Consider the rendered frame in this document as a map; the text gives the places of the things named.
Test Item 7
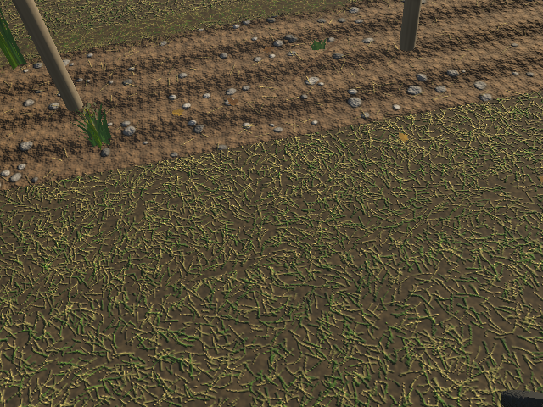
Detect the right robot hand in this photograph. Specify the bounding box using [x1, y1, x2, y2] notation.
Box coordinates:
[501, 390, 543, 407]

